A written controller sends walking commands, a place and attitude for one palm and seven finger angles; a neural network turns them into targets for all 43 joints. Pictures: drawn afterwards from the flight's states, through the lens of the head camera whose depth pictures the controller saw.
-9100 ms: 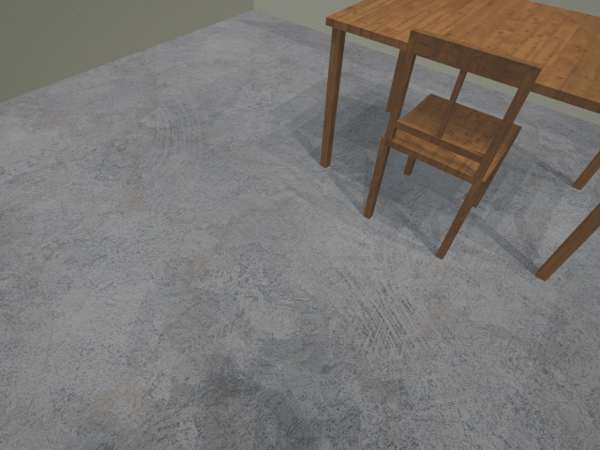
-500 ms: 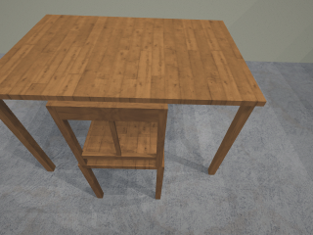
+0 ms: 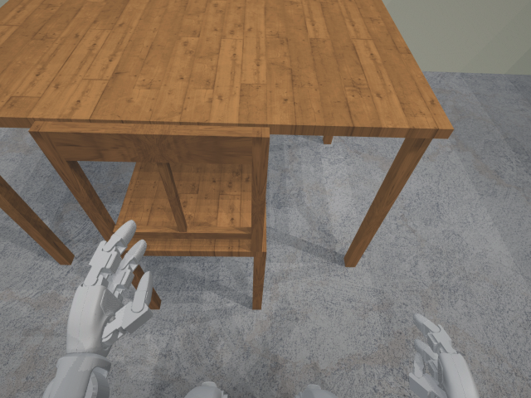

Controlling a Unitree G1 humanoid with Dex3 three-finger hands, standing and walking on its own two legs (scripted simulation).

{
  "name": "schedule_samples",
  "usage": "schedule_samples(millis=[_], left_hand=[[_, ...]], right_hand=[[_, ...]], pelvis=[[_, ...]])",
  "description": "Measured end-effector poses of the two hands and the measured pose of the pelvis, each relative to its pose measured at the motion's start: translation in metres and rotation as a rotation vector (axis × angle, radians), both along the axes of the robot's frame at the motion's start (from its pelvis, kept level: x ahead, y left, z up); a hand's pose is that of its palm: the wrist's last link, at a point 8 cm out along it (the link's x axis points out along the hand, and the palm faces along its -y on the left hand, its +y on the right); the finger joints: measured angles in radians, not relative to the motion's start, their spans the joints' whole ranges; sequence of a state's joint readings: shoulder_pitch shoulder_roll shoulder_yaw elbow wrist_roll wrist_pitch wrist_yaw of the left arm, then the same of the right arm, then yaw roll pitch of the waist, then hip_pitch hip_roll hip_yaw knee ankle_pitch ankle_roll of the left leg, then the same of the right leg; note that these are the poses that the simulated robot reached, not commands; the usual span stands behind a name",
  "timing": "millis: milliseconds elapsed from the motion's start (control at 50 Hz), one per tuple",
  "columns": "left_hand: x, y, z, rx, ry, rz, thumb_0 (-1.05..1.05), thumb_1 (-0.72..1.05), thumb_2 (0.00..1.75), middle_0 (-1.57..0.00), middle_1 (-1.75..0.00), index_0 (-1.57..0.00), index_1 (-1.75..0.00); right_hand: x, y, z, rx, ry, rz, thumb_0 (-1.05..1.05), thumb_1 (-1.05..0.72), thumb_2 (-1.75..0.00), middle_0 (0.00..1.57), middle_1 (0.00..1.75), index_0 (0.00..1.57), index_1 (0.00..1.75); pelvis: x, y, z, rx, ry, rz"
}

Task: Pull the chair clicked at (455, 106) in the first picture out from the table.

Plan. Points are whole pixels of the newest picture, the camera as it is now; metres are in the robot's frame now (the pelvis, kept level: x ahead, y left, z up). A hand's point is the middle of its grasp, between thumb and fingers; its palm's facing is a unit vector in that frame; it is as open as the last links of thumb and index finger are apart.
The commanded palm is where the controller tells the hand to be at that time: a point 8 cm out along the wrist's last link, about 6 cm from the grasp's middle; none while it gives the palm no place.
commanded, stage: raise the hand toward the chair's back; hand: left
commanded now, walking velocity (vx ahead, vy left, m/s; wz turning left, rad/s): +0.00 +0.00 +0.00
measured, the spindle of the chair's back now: (173, 198) +0.49 +0.21 -0.06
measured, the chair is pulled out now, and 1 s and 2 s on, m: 0.00 0.00 0.00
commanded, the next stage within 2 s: aim the fingers beside a spindle in 1.80 s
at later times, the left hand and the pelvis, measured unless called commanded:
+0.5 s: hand (136, 342) +0.20 +0.19 +0.00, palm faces +0.03 -1.00 -0.05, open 12.5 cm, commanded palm +0.16 +0.24 +0.01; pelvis -0.02 -0.02 -0.05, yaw +2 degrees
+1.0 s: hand (110, 328) +0.21 +0.22 +0.01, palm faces +0.06 -1.00 -0.04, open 16.4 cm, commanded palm +0.19 +0.27 +0.02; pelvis -0.01 +0.01 -0.04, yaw +1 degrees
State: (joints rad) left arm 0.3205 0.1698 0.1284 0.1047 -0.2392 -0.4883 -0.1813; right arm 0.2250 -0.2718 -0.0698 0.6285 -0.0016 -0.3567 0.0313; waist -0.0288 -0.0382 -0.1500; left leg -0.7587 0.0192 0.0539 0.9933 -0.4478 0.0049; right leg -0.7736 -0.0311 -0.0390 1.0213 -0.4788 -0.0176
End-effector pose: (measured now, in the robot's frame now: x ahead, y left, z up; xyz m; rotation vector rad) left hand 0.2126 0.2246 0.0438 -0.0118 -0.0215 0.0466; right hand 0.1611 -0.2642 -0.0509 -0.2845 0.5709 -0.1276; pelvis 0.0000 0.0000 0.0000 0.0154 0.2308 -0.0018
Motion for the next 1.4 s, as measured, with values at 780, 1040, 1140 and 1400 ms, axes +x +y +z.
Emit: schedule_samples(millis=[780, 1040, 1140, 1400], left_hand=[[-0.029, 0.031, -0.037, 0.05, 0.094, 0.012, 0.0, -0.16, 0.45, -0.09, -0.13, -0.1, -0.13], [-0.021, 0.049, -0.025, 0.055, 0.083, 0.017, -0.01, -0.43, 0.33, -0.06, -0.09, -0.07, -0.09], [-0.015, 0.056, -0.019, 0.059, 0.071, 0.02, -0.01, -0.48, 0.31, -0.06, -0.08, -0.07, -0.08], [0.0, 0.055, -0.014, 0.058, 0.073, 0.004, -0.01, -0.5, 0.3, -0.06, -0.08, -0.06, -0.08]], right_hand=[[-0.012, 0.011, -0.062, -0.021, 0.093, -0.035, 0.02, -0.91, -0.9, 0.2, 0.3, 0.2, 0.3], [0.028, 0.066, -0.048, 0.037, 0.034, 0.087, 0.02, -0.9, -0.9, 0.2, 0.3, 0.2, 0.3], [0.029, 0.072, -0.049, 0.044, 0.052, 0.102, 0.02, -0.9, -0.9, 0.21, 0.3, 0.2, 0.3], [0.006, 0.045, -0.05, 0.012, 0.11, 0.047, 0.02, -0.9, -0.9, 0.21, 0.3, 0.2, 0.3]], pelvis=[[-0.019, 0.0, -0.044, -0.048, 0.071, 0.023], [-0.011, 0.014, -0.036, -0.07, 0.063, 0.037], [-0.009, 0.016, -0.034, -0.071, 0.063, 0.039], [-0.008, 0.011, -0.029, -0.064, 0.057, 0.034]])
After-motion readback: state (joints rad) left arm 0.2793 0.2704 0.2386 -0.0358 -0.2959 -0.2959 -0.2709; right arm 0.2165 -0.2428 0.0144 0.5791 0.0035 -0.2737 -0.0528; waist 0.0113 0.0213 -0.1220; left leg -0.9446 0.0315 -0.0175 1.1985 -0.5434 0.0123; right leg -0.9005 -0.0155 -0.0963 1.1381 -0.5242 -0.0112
